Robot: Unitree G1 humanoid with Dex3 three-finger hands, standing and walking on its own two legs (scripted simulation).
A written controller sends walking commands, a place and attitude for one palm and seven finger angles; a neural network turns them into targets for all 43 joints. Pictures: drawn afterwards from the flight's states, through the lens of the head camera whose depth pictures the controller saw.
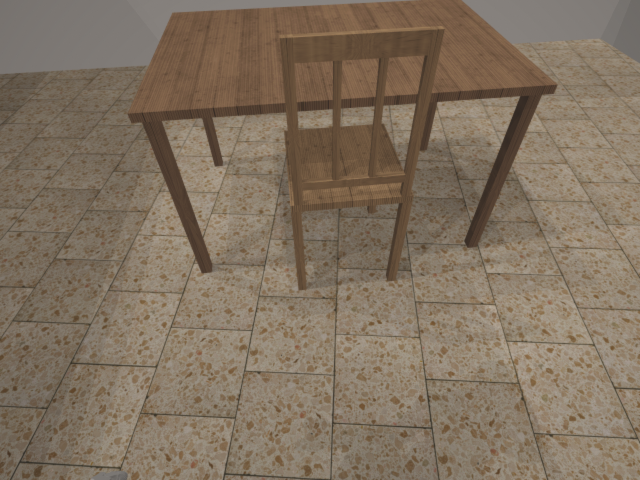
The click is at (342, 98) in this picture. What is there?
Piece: chair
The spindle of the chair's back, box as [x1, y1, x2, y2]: [332, 61, 341, 179]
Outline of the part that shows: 333,61 332,178 338,179 341,61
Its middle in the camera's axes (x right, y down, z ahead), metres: +0.04 -0.29 +1.00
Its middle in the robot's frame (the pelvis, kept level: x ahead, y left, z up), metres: +0.94 +0.02 -0.07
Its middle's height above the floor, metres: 0.70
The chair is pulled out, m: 0.00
